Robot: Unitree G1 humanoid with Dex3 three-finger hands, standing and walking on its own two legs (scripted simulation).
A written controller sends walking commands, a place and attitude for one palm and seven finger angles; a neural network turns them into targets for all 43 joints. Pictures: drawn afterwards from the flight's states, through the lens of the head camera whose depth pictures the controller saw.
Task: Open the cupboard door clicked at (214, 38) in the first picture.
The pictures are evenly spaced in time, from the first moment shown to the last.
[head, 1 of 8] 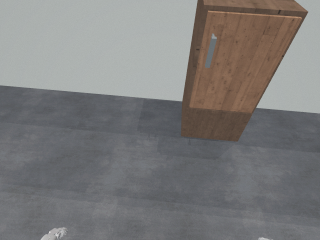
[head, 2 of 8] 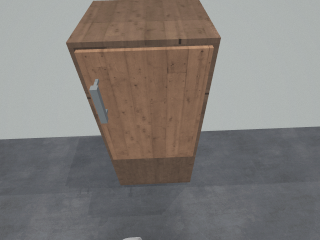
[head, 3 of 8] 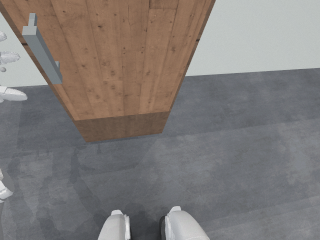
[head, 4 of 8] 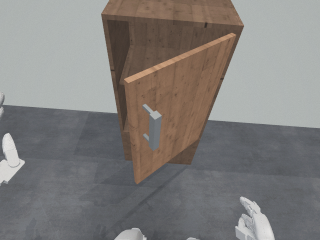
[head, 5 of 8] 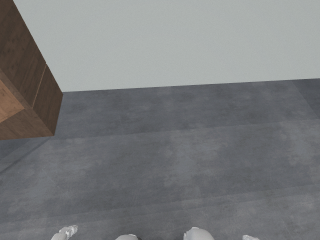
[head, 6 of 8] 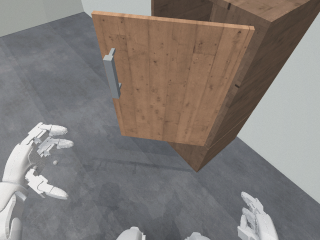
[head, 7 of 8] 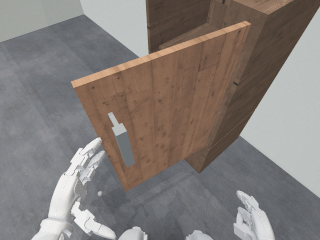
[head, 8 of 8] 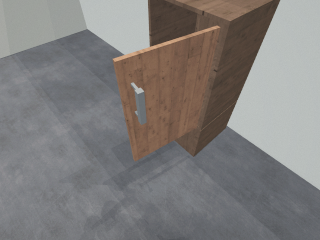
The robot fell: no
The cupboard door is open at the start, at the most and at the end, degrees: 0 82 80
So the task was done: yes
